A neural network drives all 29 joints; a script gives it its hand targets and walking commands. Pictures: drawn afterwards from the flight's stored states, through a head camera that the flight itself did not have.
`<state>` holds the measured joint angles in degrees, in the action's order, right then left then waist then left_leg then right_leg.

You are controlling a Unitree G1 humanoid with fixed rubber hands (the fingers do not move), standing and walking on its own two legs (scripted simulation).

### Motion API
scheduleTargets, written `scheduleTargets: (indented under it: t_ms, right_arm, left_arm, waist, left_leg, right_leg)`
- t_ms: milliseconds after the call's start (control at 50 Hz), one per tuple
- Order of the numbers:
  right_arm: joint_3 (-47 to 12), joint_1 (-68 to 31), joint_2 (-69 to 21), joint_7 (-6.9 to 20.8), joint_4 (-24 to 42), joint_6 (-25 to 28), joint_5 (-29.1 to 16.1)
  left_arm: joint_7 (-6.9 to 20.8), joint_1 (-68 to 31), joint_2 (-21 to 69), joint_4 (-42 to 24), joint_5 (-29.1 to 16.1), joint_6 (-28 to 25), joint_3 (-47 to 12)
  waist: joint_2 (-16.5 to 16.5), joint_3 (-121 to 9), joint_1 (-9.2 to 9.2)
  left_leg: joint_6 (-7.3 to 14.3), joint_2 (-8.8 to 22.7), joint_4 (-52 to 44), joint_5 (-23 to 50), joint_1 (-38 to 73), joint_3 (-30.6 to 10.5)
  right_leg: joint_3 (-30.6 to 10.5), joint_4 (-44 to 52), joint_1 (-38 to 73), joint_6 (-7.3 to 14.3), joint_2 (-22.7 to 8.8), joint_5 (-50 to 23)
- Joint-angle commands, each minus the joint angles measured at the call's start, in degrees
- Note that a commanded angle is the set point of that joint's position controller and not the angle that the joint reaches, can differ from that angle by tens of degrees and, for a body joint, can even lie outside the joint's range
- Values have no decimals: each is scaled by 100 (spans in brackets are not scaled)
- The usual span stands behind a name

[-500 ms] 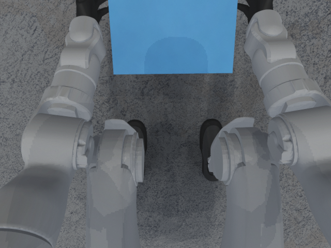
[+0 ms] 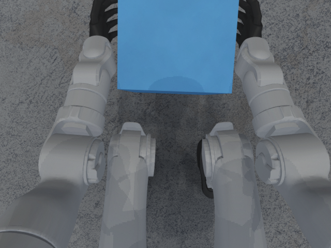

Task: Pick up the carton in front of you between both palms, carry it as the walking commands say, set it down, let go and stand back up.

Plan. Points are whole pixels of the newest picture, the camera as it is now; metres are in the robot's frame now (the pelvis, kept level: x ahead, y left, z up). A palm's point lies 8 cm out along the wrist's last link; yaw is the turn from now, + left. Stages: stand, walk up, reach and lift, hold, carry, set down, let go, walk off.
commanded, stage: reach and lift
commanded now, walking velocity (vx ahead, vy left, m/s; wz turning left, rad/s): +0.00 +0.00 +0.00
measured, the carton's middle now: (172, 50) +0.50 +0.01 -0.19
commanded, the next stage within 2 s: none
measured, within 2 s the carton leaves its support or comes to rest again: neither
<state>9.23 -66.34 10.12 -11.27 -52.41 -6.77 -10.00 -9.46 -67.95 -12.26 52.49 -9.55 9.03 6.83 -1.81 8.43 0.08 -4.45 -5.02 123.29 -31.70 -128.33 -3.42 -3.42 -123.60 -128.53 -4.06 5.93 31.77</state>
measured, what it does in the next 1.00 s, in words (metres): rises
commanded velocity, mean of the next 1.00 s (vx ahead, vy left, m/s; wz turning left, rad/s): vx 0.00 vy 0.00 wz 0.00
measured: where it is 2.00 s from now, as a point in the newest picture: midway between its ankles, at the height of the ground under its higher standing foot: (172, 178)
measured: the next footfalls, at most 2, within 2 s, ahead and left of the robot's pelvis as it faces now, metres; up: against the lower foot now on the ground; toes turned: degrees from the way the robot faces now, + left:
none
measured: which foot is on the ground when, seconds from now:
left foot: down 0.00-1.00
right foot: down 0.00-1.00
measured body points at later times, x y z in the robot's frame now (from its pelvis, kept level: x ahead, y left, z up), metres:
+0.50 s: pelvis +0.01 +0.00 +0.12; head +0.24 +0.01 +0.51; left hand +0.49 +0.16 +0.06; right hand +0.49 -0.14 +0.06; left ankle +0.12 +0.13 -0.34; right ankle +0.12 -0.13 -0.34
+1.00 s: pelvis +0.06 +0.00 +0.27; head +0.20 +0.01 +0.70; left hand +0.45 +0.16 +0.22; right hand +0.45 -0.15 +0.22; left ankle +0.12 +0.13 -0.34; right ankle +0.12 -0.13 -0.34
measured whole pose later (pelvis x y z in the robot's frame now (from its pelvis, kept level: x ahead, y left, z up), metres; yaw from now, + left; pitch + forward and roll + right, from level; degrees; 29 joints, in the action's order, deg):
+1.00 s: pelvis +0.06 +0.00 +0.27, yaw +0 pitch +29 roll +0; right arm 20.8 -33.1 -5.0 -4.6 -39.0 -14.5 8.6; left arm -3.4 -33.9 3.7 38.1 8.9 16.6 19.3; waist -0.9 -12.6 -0.2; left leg -2.5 -5.8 72.0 -26.5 -73.9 -7.1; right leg -6.7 -72.3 -73.7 -1.9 6.1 27.0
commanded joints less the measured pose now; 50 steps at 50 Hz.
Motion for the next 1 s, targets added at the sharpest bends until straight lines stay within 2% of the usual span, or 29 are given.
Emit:
scheduleTargets:
  t_ms: [0,20,100,140,200,220,240,260,280,320,340,360,420,440,500,540,560,620,660,680,700,760,780,820,860,880,920,960,980]
  right_arm:
    - [-2268,-3738,-6255,1503,1518,-284,95]
    - [-2072,-3573,-6302,1529,1372,-340,191]
    - [-1460,-3126,-6468,1670,794,-606,870]
    - [-1162,-3139,-6523,1748,658,-679,1091]
    - [-858,-3094,-6641,1849,384,-798,1330]
    - [-781,-2871,-6698,1859,226,-825,1450]
    - [-700,-2827,-6771,1873,230,-831,1493]
    - [-711,-2716,-6774,1890,299,-833,1516]
    - [-814,-2725,-6843,1900,426,-806,1472]
    - [-891,-2546,-6979,1911,365,-854,1500]
    - [-937,-2478,-7019,1914,419,-863,1476]
    - [-989,-2493,-7050,1925,499,-874,1410]
    - [-1320,-2301,-7198,1908,762,-892,1286]
    - [-1382,-2334,-7171,1908,870,-904,1273]
    - [-1692,-2171,-7308,1914,990,-975,1120]
    - [-1741,-1807,-7353,1937,968,-1023,1165]
    - [-1788,-1547,-7473,1936,928,-1014,1133]
    - [-1875,-1448,-7463,1959,1112,-968,1070]
    - [-2021,-1291,-7536,1969,1158,-945,1017]
    - [-2040,-1176,-7531,1966,1148,-941,1055]
    - [-2031,-1071,-7503,1962,1162,-932,1080]
    - [-2003,-792,-7551,1988,1117,-908,1141]
    - [-1973,-619,-7595,1987,969,-924,1192]
    - [-1964,-461,-7641,1987,991,-877,1242]
    - [-1939,-230,-7655,1986,1073,-826,1283]
    - [-1990,-114,-7663,2001,1042,-819,1248]
    - [-1975,115,-7658,2013,1055,-811,1316]
    - [-2095,312,-7691,2013,1095,-832,1315]
    - [-2125,328,-7704,2019,1262,-798,1294]
  left_arm:
    - [1396,-3694,6125,-1845,15,10,-1985]
    - [1438,-3640,6116,-1731,190,100,-1879]
    - [1650,-3120,6617,-1057,685,385,-1332]
    - [1751,-2818,6692,-704,999,483,-917]
    - [1849,-2691,6647,-400,1290,592,-600]
    - [1858,-2840,6695,-580,1287,578,-608]
    - [1866,-2850,6662,-671,1340,587,-603]
    - [1885,-2736,6744,-668,1312,586,-651]
    - [1902,-2686,6851,-794,1300,580,-747]
    - [1905,-2552,6831,-940,1327,591,-808]
    - [1917,-2481,6981,-853,1241,632,-863]
    - [1920,-2578,6912,-1152,1230,626,-1061]
    - [1917,-2277,7065,-1256,1136,682,-1260]
    - [1922,-2374,7093,-1453,1061,690,-1397]
    - [1950,-2128,7259,-1488,954,752,-1555]
    - [1951,-1712,7352,-1388,976,792,-1556]
    - [1958,-1599,7329,-1440,992,795,-1645]
    - [1961,-1435,7441,-1515,973,771,-1771]
    - [1910,-1238,7448,-1639,937,737,-1942]
    - [1906,-1143,7468,-1570,914,721,-1910]
    - [1903,-973,7580,-1440,955,730,-1877]
    - [1919,-613,7621,-1382,1034,707,-1818]
    - [1917,-566,7601,-1362,1038,687,-1790]
    - [1922,-422,7617,-1322,1128,668,-1765]
    - [1905,-310,7708,-1540,1124,617,-1887]
    - [1907,-126,7639,-1444,1160,634,-1846]
    - [1900,37,7708,-1469,1136,623,-1899]
    - [1928,301,7670,-1472,1181,612,-1860]
    - [1934,425,7732,-1444,1198,620,-1875]
  waist:
    - [-3,-7871,152]
    - [248,-7532,213]
    - [183,-6709,-30]
    - [242,-6336,120]
    - [161,-6264,118]
    - [162,-6468,40]
    - [209,-6492,104]
    - [153,-6718,-17]
    - [281,-6912,92]
    - [110,-7040,109]
    - [122,-6979,-12]
    - [233,-7123,111]
    - [201,-7337,110]
    - [285,-7597,21]
    - [160,-7479,84]
    - [80,-7262,-25]
    - [107,-7226,89]
    - [328,-7040,79]
    - [269,-6857,91]
    - [144,-6889,-29]
    - [293,-6689,18]
    - [226,-6377,63]
    - [130,-6196,-55]
    - [149,-5995,46]
    - [253,-6080,-64]
    - [292,-5993,104]
    - [284,-5747,-59]
    - [196,-5609,68]
    - [236,-5599,33]
  left_leg:
    - [344,-455,-1421,1452,3947,826]
    - [321,-448,-1565,1215,3776,878]
    - [336,-469,-2047,467,3440,779]
    - [354,-491,-2321,401,3316,762]
    - [377,-482,-2610,302,3416,738]
    - [352,-498,-2666,316,3406,780]
    - [356,-506,-2792,391,3552,754]
    - [350,-495,-2834,592,3804,732]
    - [321,-513,-2881,725,3916,754]
    - [325,-511,-3054,836,4122,736]
    - [320,-505,-3173,790,4182,710]
    - [309,-509,-3242,806,4256,744]
    - [288,-526,-3479,960,4686,726]
    - [289,-537,-3519,974,4866,702]
    - [298,-532,-3717,1030,5113,687]
    - [294,-538,-3923,997,5333,626]
    - [288,-530,-4037,1096,5486,611]
    - [272,-522,-4312,1298,5825,553]
    - [272,-504,-4531,1438,6134,468]
    - [276,-513,-4604,1370,6218,439]
    - [264,-502,-4736,1289,6302,430]
    - [303,-496,-5118,1259,6613,337]
    - [308,-468,-5182,1239,6674,318]
    - [331,-467,-5407,1324,6898,292]
    - [317,-439,-5593,1580,7291,223]
    - [319,-430,-5733,1574,7445,205]
    - [319,-403,-5973,1614,7654,146]
    - [355,-382,-6185,1738,7932,134]
    - [361,-363,-6304,1868,8057,96]
  right_leg:
    - [863,1337,3889,219,427,-1374]
    - [785,1472,3782,264,425,-1175]
    - [834,2021,3336,300,466,-420]
    - [840,2231,3248,301,450,-334]
    - [840,2535,3300,295,464,-228]
    - [788,2675,3577,316,482,-274]
    - [762,2747,3649,324,481,-332]
    - [806,2835,3731,278,492,-522]
    - [740,2885,3841,301,496,-629]
    - [745,3042,4044,265,496,-763]
    - [784,3126,4149,254,506,-761]
    - [715,3205,4282,276,508,-743]
    - [709,3394,4658,247,499,-922]
    - [700,3425,4823,268,485,-931]
    - [629,3713,5238,235,461,-976]
    - [652,3930,5327,222,469,-894]
    - [591,4035,5467,211,467,-997]
    - [530,4267,5690,228,454,-1203]
    - [513,4437,5764,224,458,-1294]
    - [541,4538,5945,198,464,-1244]
    - [473,4663,5987,224,448,-1202]
    - [426,5017,6295,227,429,-1148]
    - [412,5165,6394,232,421,-1124]
    - [338,5409,6609,215,396,-1194]
    - [254,5612,6949,265,382,-1457]
    - [242,5673,7017,260,380,-1412]
    - [196,5959,7318,288,362,-1493]
    - [137,6213,7574,272,317,-1603]
    - [103,6323,7753,279,310,-1762]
